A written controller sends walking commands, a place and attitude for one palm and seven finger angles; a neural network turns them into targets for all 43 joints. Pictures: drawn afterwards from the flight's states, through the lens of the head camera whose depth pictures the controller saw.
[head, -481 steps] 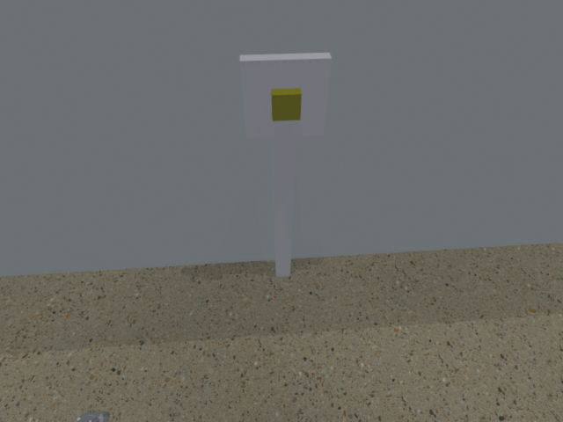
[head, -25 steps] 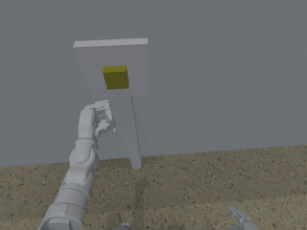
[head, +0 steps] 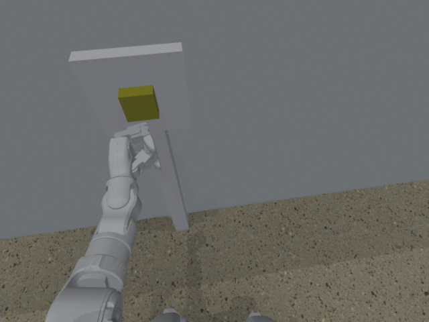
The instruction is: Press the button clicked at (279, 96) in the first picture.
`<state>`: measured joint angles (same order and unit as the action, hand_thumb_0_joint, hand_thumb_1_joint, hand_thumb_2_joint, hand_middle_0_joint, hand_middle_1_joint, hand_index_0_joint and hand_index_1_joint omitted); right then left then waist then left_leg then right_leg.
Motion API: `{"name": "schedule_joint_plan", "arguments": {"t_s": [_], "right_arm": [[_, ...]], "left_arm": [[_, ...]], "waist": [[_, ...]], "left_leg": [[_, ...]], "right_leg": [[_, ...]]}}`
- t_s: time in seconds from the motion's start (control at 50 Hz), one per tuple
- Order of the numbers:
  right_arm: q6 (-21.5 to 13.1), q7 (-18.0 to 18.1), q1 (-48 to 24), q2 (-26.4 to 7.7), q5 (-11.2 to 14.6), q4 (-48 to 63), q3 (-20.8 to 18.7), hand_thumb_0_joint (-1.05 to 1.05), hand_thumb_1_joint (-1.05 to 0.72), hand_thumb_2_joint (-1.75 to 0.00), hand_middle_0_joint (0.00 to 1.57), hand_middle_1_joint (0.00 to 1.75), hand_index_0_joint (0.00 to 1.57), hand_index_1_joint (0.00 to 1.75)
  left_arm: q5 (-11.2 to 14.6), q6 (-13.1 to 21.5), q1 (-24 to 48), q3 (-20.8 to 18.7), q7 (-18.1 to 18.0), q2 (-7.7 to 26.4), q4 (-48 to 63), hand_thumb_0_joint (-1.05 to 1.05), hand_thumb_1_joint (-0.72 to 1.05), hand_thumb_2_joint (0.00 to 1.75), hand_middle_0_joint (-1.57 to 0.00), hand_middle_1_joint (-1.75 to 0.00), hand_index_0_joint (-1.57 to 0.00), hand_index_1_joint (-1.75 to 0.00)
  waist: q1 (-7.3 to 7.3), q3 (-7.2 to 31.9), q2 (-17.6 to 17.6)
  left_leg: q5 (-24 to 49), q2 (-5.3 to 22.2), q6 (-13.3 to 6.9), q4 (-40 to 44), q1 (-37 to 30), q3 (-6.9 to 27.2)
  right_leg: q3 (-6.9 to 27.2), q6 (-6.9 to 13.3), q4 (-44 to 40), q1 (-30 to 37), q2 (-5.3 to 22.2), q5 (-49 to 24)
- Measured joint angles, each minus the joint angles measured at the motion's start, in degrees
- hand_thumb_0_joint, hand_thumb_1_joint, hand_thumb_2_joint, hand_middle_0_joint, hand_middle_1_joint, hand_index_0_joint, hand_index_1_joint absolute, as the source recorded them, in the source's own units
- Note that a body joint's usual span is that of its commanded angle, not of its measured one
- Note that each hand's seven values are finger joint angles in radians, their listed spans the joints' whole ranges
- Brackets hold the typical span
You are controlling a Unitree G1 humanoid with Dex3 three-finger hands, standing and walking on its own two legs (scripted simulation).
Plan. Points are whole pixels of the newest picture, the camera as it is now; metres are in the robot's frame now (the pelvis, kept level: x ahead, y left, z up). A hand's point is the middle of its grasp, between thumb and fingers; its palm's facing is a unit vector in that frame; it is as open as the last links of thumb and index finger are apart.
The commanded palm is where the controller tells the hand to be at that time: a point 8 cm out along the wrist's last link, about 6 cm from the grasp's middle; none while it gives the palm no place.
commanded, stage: aim a knuckle at the button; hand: left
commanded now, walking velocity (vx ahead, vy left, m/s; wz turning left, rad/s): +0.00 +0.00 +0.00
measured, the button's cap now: (139, 102) +0.52 +0.14 +0.11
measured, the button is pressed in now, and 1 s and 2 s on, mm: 0 0 13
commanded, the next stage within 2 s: press the button with the knuckle in 0.42 s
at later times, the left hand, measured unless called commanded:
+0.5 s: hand (154, 153) +0.41 +0.11 +0.07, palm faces +0.08 -1.00 -0.01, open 3.1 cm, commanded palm +0.38 +0.16 +0.07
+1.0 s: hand (156, 140) +0.44 +0.11 +0.08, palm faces +0.09 -1.00 -0.01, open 3.1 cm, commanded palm +0.42 +0.16 +0.07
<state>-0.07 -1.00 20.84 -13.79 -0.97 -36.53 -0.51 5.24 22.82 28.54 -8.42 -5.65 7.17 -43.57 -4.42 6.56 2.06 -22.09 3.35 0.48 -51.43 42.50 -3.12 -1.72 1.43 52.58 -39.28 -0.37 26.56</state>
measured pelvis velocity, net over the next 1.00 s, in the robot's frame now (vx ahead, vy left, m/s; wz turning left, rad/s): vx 0.00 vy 0.01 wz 0.01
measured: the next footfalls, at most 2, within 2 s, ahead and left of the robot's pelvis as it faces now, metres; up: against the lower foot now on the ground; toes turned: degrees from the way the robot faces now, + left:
none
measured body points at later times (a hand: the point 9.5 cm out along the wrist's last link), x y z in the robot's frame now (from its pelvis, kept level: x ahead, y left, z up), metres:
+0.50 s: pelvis +0.00 +0.00 +0.00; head +0.06 +0.00 +0.45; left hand +0.40 +0.16 +0.08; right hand +0.10 -0.24 -0.12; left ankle +0.03 +0.13 -0.69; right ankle -0.01 -0.10 -0.69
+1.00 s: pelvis +0.00 +0.01 +0.00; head +0.06 +0.00 +0.44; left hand +0.43 +0.16 +0.08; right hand +0.06 -0.25 -0.13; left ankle +0.03 +0.13 -0.69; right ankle -0.01 -0.10 -0.69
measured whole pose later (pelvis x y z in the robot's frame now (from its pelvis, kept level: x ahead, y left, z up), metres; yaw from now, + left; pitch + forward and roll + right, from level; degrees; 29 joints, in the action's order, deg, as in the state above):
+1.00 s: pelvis +0.00 +0.01 +0.00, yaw +1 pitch +14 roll +0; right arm 0.9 -1.3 19.9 -14.0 -1.5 -37.1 -0.5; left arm 4.2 24.2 37.1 -8.9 -6.4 7.9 -52.2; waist -5.0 7.3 2.1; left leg -22.4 3.0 0.2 -53.0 45.0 -2.4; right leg -2.3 1.1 53.4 -41.1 -0.1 26.8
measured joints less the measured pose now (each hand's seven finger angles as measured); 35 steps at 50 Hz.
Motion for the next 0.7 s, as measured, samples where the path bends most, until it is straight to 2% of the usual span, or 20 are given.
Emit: {"name": "schedule_joint_plan", "arguments": {"t_s": [0.16, 0.36, 0.52, 0.6, 0.7], "right_arm": [[-0.24, 0.22, -1.76, -0.03, 0.21, -0.31, -0.02, 0.01, -0.91, -0.90, 0.20, 0.30, 0.20, 0.30], [-0.26, 0.18, -3.92, -0.02, 0.09, 1.12, 0.18, 0.01, -0.91, -0.90, 0.20, 0.30, 0.20, 0.30], [0.42, -0.15, -3.38, 0.17, 0.10, 1.23, 0.29, 0.01, -0.91, -0.90, 0.20, 0.30, 0.20, 0.30], [0.54, -0.03, -3.08, 0.30, 0.15, 1.07, 0.40, 0.01, -0.91, -0.90, 0.20, 0.30, 0.20, 0.30], [0.29, 0.25, -3.24, 0.41, -0.02, 0.20, 0.49, 0.01, -0.91, -0.90, 0.20, 0.30, 0.20, 0.30]], "left_arm": [[-0.04, 0.63, 0.10, 1.81, 0.09, -0.29, -0.08, 0.01, 0.90, 0.90, -1.30, -1.50, -1.30, -1.50], [-0.41, 0.88, 1.72, 1.73, -0.29, -0.54, -1.82, 0.01, 0.90, 0.90, -1.30, -1.50, -1.30, -1.50], [-0.12, 0.40, 0.30, 2.59, -0.08, -1.11, -0.14, 0.01, 0.90, 0.90, -1.30, -1.50, -1.30, -1.50], [-0.31, 0.28, -0.31, 2.96, -0.47, -1.23, 0.34, 0.01, 0.90, 0.90, -1.30, -1.50, -1.30, -1.50], [-0.62, 0.61, 2.24, 2.38, -0.95, -0.81, -1.90, 0.01, 0.90, 0.90, -1.30, -1.50, -1.30, -1.50]], "waist": [[0.45, -0.04, -0.11], [0.58, 0.20, -0.38], [1.08, 0.47, -0.25], [1.01, 0.29, -0.15], [0.58, 0.03, -0.21]], "left_leg": [[0.06, -0.17, 0.03, -0.06, -0.26, 0.67], [-0.02, -0.36, -0.10, -0.47, 0.27, 0.77], [-0.33, -0.47, -0.23, -0.60, 0.04, 0.68], [-0.36, -0.51, -0.26, -0.56, -0.23, 0.76], [-0.33, -0.53, -0.25, -1.01, 0.49, 1.00]], "right_leg": [[-0.65, 0.02, -0.33, 0.73, 0.11, -0.02], [-0.72, -0.09, 0.02, 0.30, 0.29, 0.08], [-0.60, -0.24, 0.06, 0.56, 0.39, 0.32], [-0.68, -0.28, -0.09, 0.92, 0.41, 0.32], [-0.89, -0.27, 0.26, 0.34, 0.43, 0.32]]}}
